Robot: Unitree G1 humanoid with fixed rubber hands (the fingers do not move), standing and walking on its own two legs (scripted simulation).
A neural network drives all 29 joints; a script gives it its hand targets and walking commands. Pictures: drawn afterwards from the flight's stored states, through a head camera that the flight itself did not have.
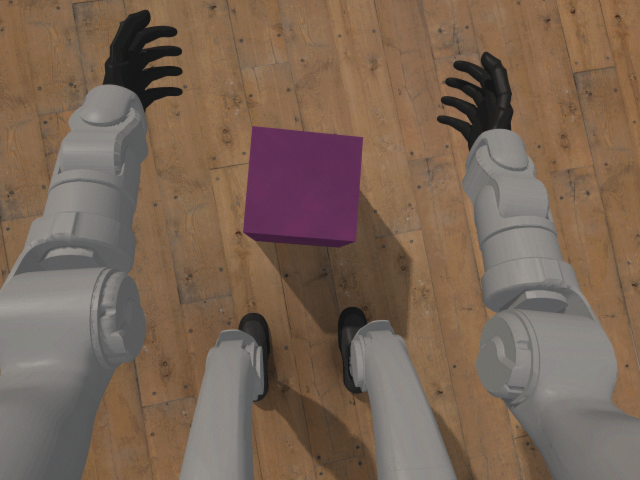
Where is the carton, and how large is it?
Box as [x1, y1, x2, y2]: [243, 126, 362, 247]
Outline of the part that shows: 252,126 243,232 255,240 338,247 355,241 362,137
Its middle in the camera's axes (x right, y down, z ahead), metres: -0.04 -0.10 +0.85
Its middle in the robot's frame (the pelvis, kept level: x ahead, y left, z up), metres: +0.50 -0.02 -0.52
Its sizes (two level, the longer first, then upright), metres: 0.210 0.200 0.250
